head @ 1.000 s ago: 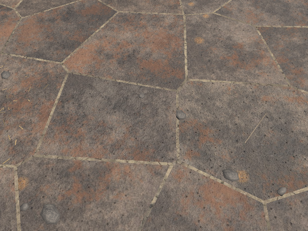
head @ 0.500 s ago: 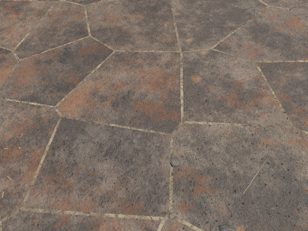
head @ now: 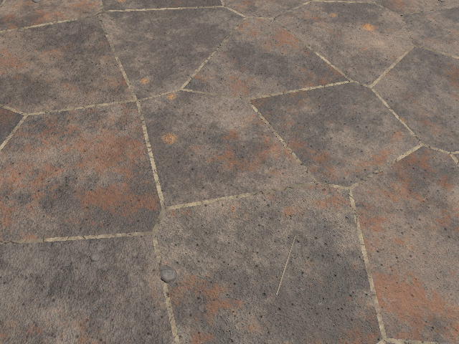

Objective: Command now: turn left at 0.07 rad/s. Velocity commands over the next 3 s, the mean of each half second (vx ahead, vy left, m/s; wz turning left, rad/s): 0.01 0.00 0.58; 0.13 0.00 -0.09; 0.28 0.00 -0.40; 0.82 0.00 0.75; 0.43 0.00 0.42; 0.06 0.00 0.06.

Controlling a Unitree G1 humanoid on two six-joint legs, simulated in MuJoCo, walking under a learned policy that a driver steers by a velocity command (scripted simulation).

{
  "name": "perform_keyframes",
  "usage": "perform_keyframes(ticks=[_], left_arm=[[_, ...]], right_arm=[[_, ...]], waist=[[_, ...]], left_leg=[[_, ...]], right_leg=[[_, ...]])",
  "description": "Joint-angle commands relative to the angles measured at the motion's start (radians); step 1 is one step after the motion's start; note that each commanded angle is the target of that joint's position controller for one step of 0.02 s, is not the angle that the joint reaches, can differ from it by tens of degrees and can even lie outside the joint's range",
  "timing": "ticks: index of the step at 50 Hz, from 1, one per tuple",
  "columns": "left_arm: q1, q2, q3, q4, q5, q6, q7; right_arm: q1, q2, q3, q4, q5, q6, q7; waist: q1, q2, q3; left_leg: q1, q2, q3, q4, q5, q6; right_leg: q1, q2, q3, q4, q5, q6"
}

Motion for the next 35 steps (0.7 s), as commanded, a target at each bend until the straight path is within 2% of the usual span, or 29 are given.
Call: perform_keyframes(ticks=[1,2,3,5,7,12,14,16,17,18,19,20,21,22,23,25,28,30,32,33,34,35], left_arm=[[0.062,0.07,0.005,-0.009,0.012,0.004,-0.004],[0.039,0.091,0.009,-0.018,0.014,0.003,-0.005],[0.018,0.101,0.008,-0.019,0.012,0.002,-0.002],[-0.029,0.092,-0.001,-0.029,0.002,-0.001,0.005],[-0.072,0.083,-0.009,-0.04,-0.003,-0.005,0.012],[-0.128,0.072,-0.023,-0.064,-0.013,-0.027,0.021],[-0.119,0.071,-0.027,-0.066,-0.016,-0.038,0.024],[-0.081,0.069,-0.03,-0.058,-0.018,-0.046,0.03],[-0.041,0.067,-0.029,-0.047,-0.016,-0.05,0.036],[-0.014,0.088,-0.023,-0.037,-0.01,-0.056,0.046],[-0.044,0.165,-0.009,-0.053,-0.004,-0.054,0.058],[-0.146,0.215,-0.009,-0.107,0.005,-0.047,0.054],[-0.154,0.169,-0.015,-0.092,0.019,-0.041,0.046],[-0.168,0.106,-0.032,-0.091,0.015,-0.042,0.041],[-0.18,0.073,-0.042,-0.092,0.01,-0.045,0.037],[-0.165,0.061,-0.048,-0.101,0.011,-0.046,0.04],[-0.04,0.07,-0.041,-0.066,0.014,-0.047,0.03],[0.044,0.081,-0.034,-0.028,0.013,-0.054,0.023],[0.048,0.072,-0.038,-0.005,0.01,-0.066,0.013],[0.022,0.049,-0.049,0.0,0.009,-0.073,0.007],[-0.01,0.03,-0.061,0.005,0.008,-0.078,-0.001],[-0.02,0.041,-0.06,0.013,0.005,-0.078,-0.008]], right_arm=[[-0.046,-0.092,-0.015,-0.03,-0.003,-0.004,0.02],[-0.014,-0.148,-0.036,-0.02,-0.002,0.003,0.02],[0.027,-0.186,-0.055,-0.01,0.004,0.009,0.024],[0.095,-0.216,-0.081,0.006,0.017,0.014,0.032],[0.124,-0.212,-0.096,0.016,0.021,0.015,0.033],[0.16,-0.203,-0.126,0.032,0.014,0.026,0.035],[0.148,-0.205,-0.135,0.03,0.011,0.034,0.038],[0.11,-0.203,-0.14,0.02,0.009,0.041,0.042],[0.076,-0.198,-0.14,0.012,0.011,0.043,0.042],[0.066,-0.178,-0.135,0.005,0.018,0.041,0.039],[0.151,-0.109,-0.121,0.008,0.024,0.035,0.036],[0.199,-0.109,-0.123,0.01,0.019,0.032,0.024],[0.149,-0.196,-0.138,0.015,-0.001,0.035,0.023],[0.147,-0.194,-0.142,0.02,-0.006,0.04,0.031],[0.171,-0.174,-0.138,0.036,-0.009,0.051,0.041],[0.209,-0.16,-0.131,0.05,0.0,0.067,0.062],[0.127,-0.135,-0.112,0.019,0.009,0.069,0.074],[0.087,-0.109,-0.098,0.008,0.011,0.07,0.069],[0.08,-0.082,-0.085,0.017,0.016,0.073,0.057],[0.083,-0.062,-0.074,0.03,0.018,0.075,0.049],[0.084,-0.042,-0.06,0.044,0.016,0.078,0.04],[0.068,-0.042,-0.054,0.049,0.014,0.08,0.029]], waist=[[0.038,0.212,-0.053],[0.027,0.244,-0.032],[0.015,0.226,-0.031],[-0.005,0.191,-0.044],[-0.015,0.195,-0.061],[-0.03,0.191,-0.111],[-0.026,0.192,-0.118],[-0.005,0.197,-0.116],[0.024,0.191,-0.107],[0.039,0.152,-0.1],[-0.014,-0.045,-0.131],[-0.029,-0.142,-0.121],[-0.028,-0.057,-0.054],[-0.045,-0.035,-0.018],[-0.057,-0.039,0.003],[-0.057,-0.085,-0.009],[0.002,-0.086,-0.024],[0.034,-0.1,-0.04],[0.025,-0.105,-0.054],[0.009,-0.103,-0.064],[-0.008,-0.115,-0.07],[-0.009,-0.147,-0.064]], left_leg=[[0.048,0.193,-0.304,-0.181,0.007,0.088],[0.072,0.174,-0.322,-0.159,0.085,0.088],[0.105,0.179,-0.346,-0.142,0.16,0.096],[0.178,0.188,-0.399,-0.126,0.205,0.114],[0.221,0.178,-0.43,-0.123,0.195,0.125],[0.226,0.164,-0.497,-0.118,0.21,0.137],[0.184,0.156,-0.519,-0.114,0.208,0.125],[0.096,0.13,-0.53,-0.112,0.144,0.09],[0.02,0.095,-0.518,-0.103,0.059,0.052],[-0.092,0.038,-0.472,-0.067,-0.104,-0.004],[-0.206,-0.067,-0.314,0.125,-0.373,-0.062],[-0.296,-0.153,-0.092,0.387,-0.43,-0.08],[-0.273,-0.041,-0.041,0.509,-0.355,-0.083],[-0.245,-0.015,-0.025,0.587,-0.305,-0.076],[-0.247,-0.004,-0.008,0.659,-0.263,-0.076],[-0.276,0.014,0.045,0.761,-0.236,-0.088],[-0.32,0.037,0.085,0.69,-0.24,-0.105],[-0.307,0.009,0.055,0.619,-0.274,-0.099],[-0.251,-0.013,0.015,0.513,-0.287,-0.08],[-0.181,-0.006,0.008,0.418,-0.281,-0.07],[-0.093,0.016,0.045,0.304,-0.277,-0.063],[-0.032,0.023,0.116,0.225,-0.278,-0.063]], right_leg=[[0.007,-0.094,-0.143,0.049,0.024,0.028],[-0.038,-0.086,-0.188,0.069,0.014,0.035],[-0.08,-0.084,-0.213,0.1,-0.012,0.043],[-0.152,-0.087,-0.207,0.128,-0.037,0.049],[-0.186,-0.096,-0.195,0.132,-0.035,0.047],[-0.142,-0.093,-0.185,0.051,-0.003,0.028],[-0.076,-0.086,-0.182,-0.02,0.02,0.016],[0.045,-0.079,-0.185,-0.146,0.068,0.004],[0.147,-0.084,-0.189,-0.269,0.141,-0.001],[0.273,-0.135,-0.17,-0.406,0.216,-0.013],[0.374,-0.352,0.035,-0.505,0.08,-0.058],[0.283,-0.572,0.26,-0.546,-0.006,-0.142],[0.142,-0.575,0.183,-0.528,0.101,-0.194],[0.095,-0.513,0.078,-0.493,0.223,-0.192],[0.088,-0.451,-0.031,-0.468,0.319,-0.174],[0.137,-0.408,-0.151,-0.421,0.522,-0.164],[0.255,-0.411,-0.199,-0.364,0.734,-0.175],[0.306,-0.426,-0.167,-0.332,0.848,-0.197],[0.31,-0.433,-0.151,-0.316,0.9,-0.207],[0.283,-0.424,-0.155,-0.316,0.894,-0.202],[0.244,-0.405,-0.163,-0.323,0.869,-0.193],[0.213,-0.382,-0.154,-0.319,0.87,-0.189]])
Next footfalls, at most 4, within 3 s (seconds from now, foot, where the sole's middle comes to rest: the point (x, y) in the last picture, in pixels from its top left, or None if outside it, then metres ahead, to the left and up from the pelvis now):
0.38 right None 0.09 -0.10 -0.78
0.82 left None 0.00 0.09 -0.78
1.26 right None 0.30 -0.11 -0.78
2.00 left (172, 292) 0.62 0.17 -0.78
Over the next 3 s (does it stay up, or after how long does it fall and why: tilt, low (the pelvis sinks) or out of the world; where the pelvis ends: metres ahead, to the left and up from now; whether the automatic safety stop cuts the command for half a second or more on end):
stays up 0.84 0.29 0.00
